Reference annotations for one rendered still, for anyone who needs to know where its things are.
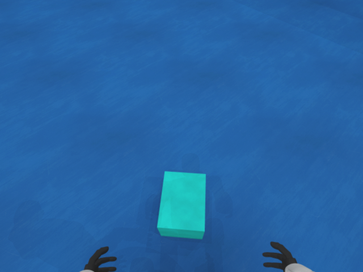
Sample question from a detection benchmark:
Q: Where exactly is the right robot hand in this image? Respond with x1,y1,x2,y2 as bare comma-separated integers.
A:
263,241,297,272

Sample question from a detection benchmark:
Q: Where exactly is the carton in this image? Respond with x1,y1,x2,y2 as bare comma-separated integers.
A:
157,171,206,239

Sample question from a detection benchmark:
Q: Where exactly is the left robot hand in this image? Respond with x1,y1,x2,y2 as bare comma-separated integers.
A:
84,246,117,272

